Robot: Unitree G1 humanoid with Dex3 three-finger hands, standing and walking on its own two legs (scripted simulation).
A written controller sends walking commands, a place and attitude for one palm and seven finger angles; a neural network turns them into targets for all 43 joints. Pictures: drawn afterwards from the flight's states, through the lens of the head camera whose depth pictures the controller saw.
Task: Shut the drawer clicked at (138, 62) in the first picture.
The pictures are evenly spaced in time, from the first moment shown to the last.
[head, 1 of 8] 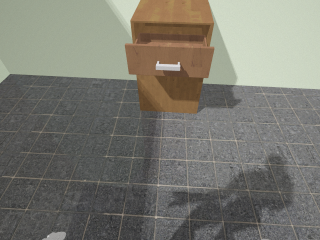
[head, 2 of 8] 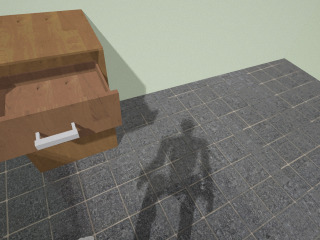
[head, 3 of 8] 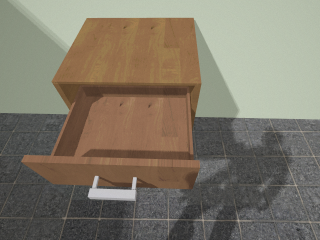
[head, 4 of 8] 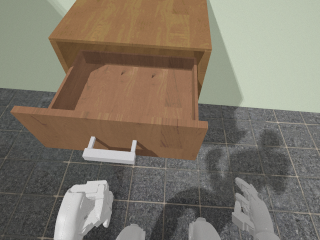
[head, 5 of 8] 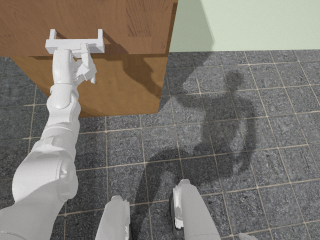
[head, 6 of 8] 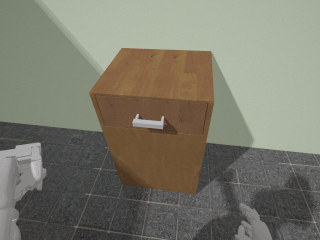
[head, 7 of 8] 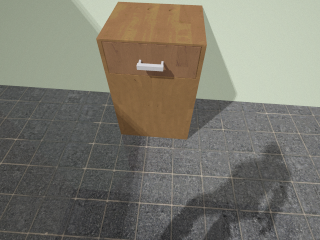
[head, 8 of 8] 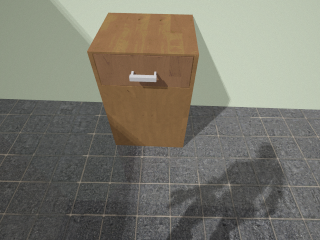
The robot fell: no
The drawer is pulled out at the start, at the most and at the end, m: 0.29 0.29 0.00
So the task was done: yes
